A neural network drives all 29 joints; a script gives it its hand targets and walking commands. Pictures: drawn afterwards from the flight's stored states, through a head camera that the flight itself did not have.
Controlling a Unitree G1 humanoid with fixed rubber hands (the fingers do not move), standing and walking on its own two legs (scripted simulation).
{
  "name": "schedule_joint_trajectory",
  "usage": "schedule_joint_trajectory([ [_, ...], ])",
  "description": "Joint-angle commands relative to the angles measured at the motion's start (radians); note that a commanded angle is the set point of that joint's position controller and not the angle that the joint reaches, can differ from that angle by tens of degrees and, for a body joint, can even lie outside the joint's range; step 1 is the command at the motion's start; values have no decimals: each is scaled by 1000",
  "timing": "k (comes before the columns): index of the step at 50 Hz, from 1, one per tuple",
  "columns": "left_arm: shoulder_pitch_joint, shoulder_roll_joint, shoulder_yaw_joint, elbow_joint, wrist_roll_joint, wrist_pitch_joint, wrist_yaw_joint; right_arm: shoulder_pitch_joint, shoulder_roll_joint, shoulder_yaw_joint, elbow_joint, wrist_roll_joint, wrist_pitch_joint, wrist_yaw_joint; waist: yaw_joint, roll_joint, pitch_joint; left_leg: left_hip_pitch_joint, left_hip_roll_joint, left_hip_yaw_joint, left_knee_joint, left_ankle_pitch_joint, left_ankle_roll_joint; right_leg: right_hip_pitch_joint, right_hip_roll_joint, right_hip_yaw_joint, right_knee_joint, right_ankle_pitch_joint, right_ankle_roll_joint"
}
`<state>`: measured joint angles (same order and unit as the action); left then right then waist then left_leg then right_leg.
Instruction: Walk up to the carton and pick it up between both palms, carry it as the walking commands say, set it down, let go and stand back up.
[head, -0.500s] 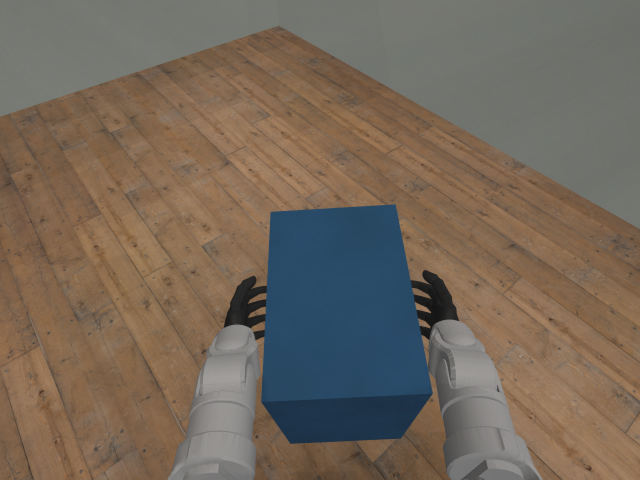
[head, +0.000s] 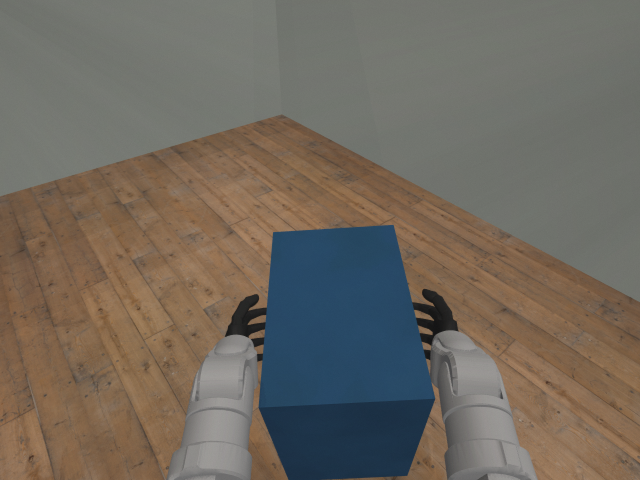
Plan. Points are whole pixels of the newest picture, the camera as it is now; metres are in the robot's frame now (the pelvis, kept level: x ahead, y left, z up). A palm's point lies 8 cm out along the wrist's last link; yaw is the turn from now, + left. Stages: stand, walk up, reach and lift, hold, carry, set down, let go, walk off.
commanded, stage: reach and lift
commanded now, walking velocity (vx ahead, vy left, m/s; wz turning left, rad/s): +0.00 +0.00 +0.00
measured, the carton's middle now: (340, 354) +0.34 +0.00 -0.02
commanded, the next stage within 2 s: hold in 1.30 s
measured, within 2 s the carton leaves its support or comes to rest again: neither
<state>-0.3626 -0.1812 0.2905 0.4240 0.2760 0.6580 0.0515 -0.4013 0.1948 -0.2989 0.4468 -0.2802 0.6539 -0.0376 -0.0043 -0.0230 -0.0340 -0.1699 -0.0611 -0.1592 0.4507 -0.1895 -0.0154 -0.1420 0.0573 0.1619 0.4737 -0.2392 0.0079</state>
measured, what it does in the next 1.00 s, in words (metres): stands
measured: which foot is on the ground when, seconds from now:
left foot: down 0.00-1.00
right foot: down 0.00-1.00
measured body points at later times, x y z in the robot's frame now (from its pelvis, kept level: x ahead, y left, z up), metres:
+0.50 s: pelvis +0.00 +0.00 +0.00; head -0.06 +0.01 +0.45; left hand +0.32 +0.13 +0.05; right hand +0.32 -0.14 +0.06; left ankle +0.04 +0.13 -0.74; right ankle +0.02 -0.13 -0.74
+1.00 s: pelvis +0.01 +0.00 +0.00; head -0.06 +0.00 +0.45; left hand +0.31 +0.13 +0.05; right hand +0.32 -0.14 +0.06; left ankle +0.04 +0.13 -0.74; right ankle +0.02 -0.13 -0.74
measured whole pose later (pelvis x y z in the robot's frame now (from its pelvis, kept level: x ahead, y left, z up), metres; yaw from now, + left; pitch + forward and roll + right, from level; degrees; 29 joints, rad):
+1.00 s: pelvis +0.01 +0.00 +0.00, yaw +0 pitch -8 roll +0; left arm -0.34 -0.17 0.24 0.36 0.27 0.76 0.04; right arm -0.38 0.19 -0.25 0.38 -0.29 0.76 -0.03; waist -0.01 -0.02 -0.02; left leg -0.08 -0.05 -0.14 0.40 -0.18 -0.02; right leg -0.05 0.05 0.14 0.41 -0.22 0.00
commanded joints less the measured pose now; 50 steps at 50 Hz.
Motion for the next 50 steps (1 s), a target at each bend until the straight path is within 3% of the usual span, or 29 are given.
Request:
schedule_joint_trajectory([
  [1, -610, -1034, -558, 0, -238, 17, -245, -546, 1002, 521, 29, 224, 12, 253, -7, 46, -177, 160, -27, 84, -80, 44, -7, -22, 25, -95, -101, 58, -1],
  [2, -605, -1033, -566, -15, -243, 17, -247, -571, 1007, 536, 11, 227, 16, 255, 0, 8, -204, 179, -25, 85, -82, 67, -5, -12, 29, -99, -105, 74, 7],
  [4, -622, -1017, -548, -1, -235, 27, -249, -586, 1009, 526, 25, 228, 26, 256, 6, 21, -190, 160, -25, 87, -86, 41, -6, 2, 22, -91, -105, 61, 4],
  [5, -631, -1025, -536, 17, -233, 34, -250, -602, 1002, 518, 22, 219, 30, 257, -7, 3, -156, 144, -30, 88, -93, 12, -4, -10, 19, -94, -115, 32, 7],
  [8, -648, -1006, -494, 54, -219, 47, -251, -639, 1003, 500, 62, 213, 43, 256, 14, 5, -125, 145, -29, 102, -102, -81, -3, -21, 13, -93, -127, -67, 4],
  [11, -724, -980, -488, 20, -225, 40, -256, -620, 1014, 443, 125, 194, 49, 259, -11, -13, -127, 156, -27, 103, -103, -87, 0, -41, 9, -93, -137, -74, 4],
  [13, -760, -990, -485, 24, -226, 39, -258, -644, 1036, 443, 129, 198, 42, 256, -5, -11, -149, 165, -33, 113, -92, -105, -2, -48, 7, -86, -139, -99, 2],
  [14, -750, -994, -493, 23, -227, 38, -259, -657, 1030, 450, 109, 202, 37, 255, -2, 9, -153, 169, -32, 112, -92, -71, -4, -47, 6, -85, -135, -60, 0],
  [15, -751, -993, -499, 8, -232, 35, -258, -659, 1029, 458, 104, 210, 38, 255, -4, -7, -167, 163, -31, 109, -91, -46, -3, -31, 11, -90, -129, -30, 6],
  [16, -752, -990, -500, 16, -227, 36, -257, -667, 1033, 457, 98, 210, 36, 252, 2, 26, -180, 157, -28, 111, -86, -37, -5, -16, 7, -82, -125, -9, -1],
  [19, -748, -998, -511, 3, -237, 35, -256, -649, 1031, 463, 91, 206, 37, 252, -10, -11, -214, 183, -27, 104, -80, 15, -7, -8, 14, -86, -121, 42, 2],
  [20, -743, -1004, -519, 9, -237, 40, -255, -659, 1021, 464, 73, 207, 35, 252, -11, 33, -246, 184, -28, 109, -80, 23, -13, 21, 15, -81, -117, 60, -3],
  [22, -722, -997, -511, 5, -230, 45, -251, -604, 1020, 444, 105, 190, 44, 252, -18, 10, -237, 198, -25, 100, -85, 43, -13, 17, 20, -86, -120, 75, -3],
  [23, -674, -995, -497, 28, -218, 51, -248, -581, 1006, 433, 103, 189, 48, 248, -16, 31, -209, 185, -22, 100, -86, 57, -14, 22, 18, -82, -122, 94, -7],
  [25, -663, -986, -502, 9, -219, 52, -247, -583, 1001, 451, 80, 197, 51, 253, -13, 6, -208, 187, -23, 97, -91, 59, -11, 31, 22, -83, -123, 103, -1],
  [27, -638, -997, -498, 18, -221, 61, -246, -548, 983, 442, 80, 188, 57, 251, -18, 23, -181, 195, -25, 99, -93, 93, -15, 20, 24, -84, -128, 128, -6],
  [30, -655, -1020, -523, -34, -238, 52, -243, -554, 984, 464, 41, 203, 53, 255, -20, 38, -177, 192, -25, 90, -91, 103, -19, 19, 27, -87, -122, 144, -8],
  [35, -552, -1028, -548, -51, -235, 56, -234, -548, 975, 541, -51, 244, 53, 263, 11, 45, -230, 214, -21, 82, -79, 188, -20, 53, 33, -83, -111, 213, -6],
  [39, -492, -1033, -556, -56, -245, 63, -238, -485, 967, 562, -75, 244, 63, 255, 0, 34, -247, 231, -23, 75, -80, 244, -18, 78, 29, -79, -114, 269, 1],
  [40, -479, -1042, -560, -55, -243, 63, -238, -509, 969, 580, -112, 246, 60, 256, 3, 4, -262, 236, -19, 64, -78, 240, -14, 78, 29, -75, -112, 264, 1],
  [43, -483, -1035, -563, -69, -252, 68, -241, -499, 973, 585, -120, 251, 69, 256, 4, 25, -220, 224, -22, 72, -83, 196, -12, 54, 30, -75, -118, 215, -2],
  [46, -502, -1013, -574, -107, -262, 68, -244, -457, 980, 568, -90, 241, 76, 256, -9, -4, -213, 209, -21, 71, -91, 174, -9, 66, 30, -80, -123, 210, 5],
  [49, -489, -997, -554, -96, -250, 69, -251, -452, 987, 553, -68, 236, 79, 255, -7, 1, -190, 208, -26, 76, -87, 176, -5, 46, 18, -73, -133, 209, 10],
  [50, -492, -1004, -566, -99, -251, 74, -250, -414, 990, 546, -59, 230, 80, 252, -16, 31, -216, 211, -27, 76, -90, 174, -10, 80, 19, -74, -132, 221, 5],
])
